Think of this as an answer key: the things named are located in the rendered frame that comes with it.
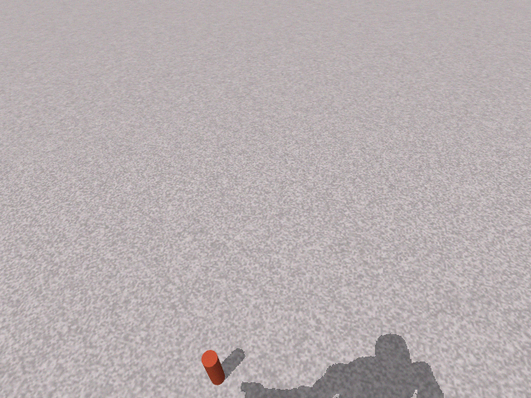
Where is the can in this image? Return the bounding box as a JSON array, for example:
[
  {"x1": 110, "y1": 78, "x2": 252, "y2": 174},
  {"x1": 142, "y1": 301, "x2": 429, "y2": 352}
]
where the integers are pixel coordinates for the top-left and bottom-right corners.
[{"x1": 202, "y1": 350, "x2": 225, "y2": 385}]

